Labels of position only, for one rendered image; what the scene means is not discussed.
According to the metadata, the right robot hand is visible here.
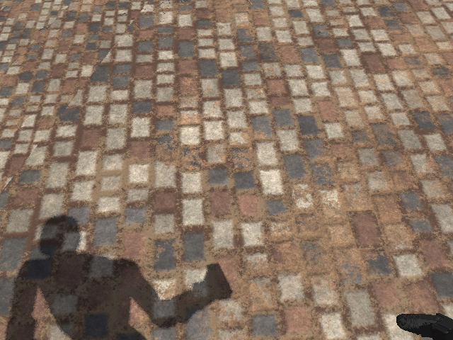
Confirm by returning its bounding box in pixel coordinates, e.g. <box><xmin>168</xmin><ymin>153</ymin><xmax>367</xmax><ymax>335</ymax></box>
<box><xmin>396</xmin><ymin>313</ymin><xmax>453</xmax><ymax>340</ymax></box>

